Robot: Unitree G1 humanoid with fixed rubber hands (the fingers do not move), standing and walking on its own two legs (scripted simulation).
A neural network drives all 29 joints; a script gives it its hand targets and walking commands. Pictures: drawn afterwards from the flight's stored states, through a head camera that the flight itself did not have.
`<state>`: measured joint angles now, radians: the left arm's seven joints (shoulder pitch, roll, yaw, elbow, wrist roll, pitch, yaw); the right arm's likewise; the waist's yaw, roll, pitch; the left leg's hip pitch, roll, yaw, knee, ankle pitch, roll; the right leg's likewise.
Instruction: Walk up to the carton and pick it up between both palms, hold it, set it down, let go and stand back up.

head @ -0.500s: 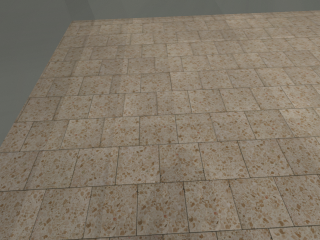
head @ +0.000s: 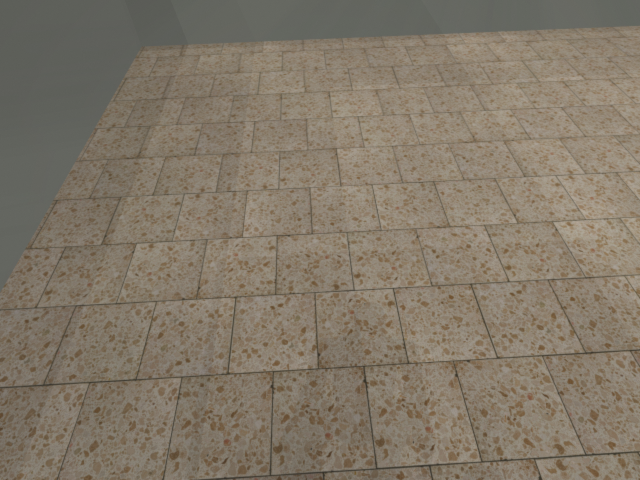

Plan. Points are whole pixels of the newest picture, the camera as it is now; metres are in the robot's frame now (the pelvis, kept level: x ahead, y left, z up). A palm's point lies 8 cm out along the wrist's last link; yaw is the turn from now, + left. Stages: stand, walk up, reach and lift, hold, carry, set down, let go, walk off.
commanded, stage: stand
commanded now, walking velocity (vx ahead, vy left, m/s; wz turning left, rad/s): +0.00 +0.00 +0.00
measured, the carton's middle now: out of the picture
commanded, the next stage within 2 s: walk up in 0.70 s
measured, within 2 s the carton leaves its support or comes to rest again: neither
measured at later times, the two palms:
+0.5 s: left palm out of the picture -0.03 +0.19 -0.15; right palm out of the picture -0.04 -0.20 -0.15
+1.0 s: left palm out of the picture +0.00 +0.21 -0.15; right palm out of the picture -0.02 -0.25 -0.16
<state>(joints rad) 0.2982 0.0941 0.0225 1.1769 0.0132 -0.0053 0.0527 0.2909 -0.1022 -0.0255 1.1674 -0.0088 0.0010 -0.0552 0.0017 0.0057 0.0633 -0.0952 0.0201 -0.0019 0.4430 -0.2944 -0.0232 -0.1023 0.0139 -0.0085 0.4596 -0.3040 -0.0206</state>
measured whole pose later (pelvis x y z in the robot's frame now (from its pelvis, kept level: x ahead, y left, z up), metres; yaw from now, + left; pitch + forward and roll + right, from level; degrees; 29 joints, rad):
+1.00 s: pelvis -0.01 -0.02 -0.01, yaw -8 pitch -2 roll +3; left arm 0.30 0.16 0.05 1.06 0.04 0.02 0.02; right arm 0.24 -0.14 -0.06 1.09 -0.05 -0.02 -0.08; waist 0.04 -0.03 0.10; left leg -0.14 0.06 0.12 0.53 -0.35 -0.05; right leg -0.33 0.02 0.03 0.82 -0.44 0.02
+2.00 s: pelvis -0.04 -0.27 -0.02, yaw -68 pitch -3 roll +0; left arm 0.29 0.26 0.03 0.79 0.01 0.01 -0.04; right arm 0.29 -0.30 0.00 0.69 -0.04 -0.04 0.00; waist 0.04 0.09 0.07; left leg -0.50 0.09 0.04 1.00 -0.49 0.00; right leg -0.31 0.08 0.04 0.69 -0.33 -0.06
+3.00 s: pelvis -0.07 -0.62 -0.04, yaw -103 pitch -4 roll +2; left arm 0.38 0.25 0.02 0.82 0.05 0.02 -0.01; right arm 0.36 -0.20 -0.01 0.70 -0.02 -0.05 -0.01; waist 0.03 -0.05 0.04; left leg -0.40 0.03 0.10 0.81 -0.35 0.01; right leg -0.42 0.02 0.07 1.05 -0.59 0.02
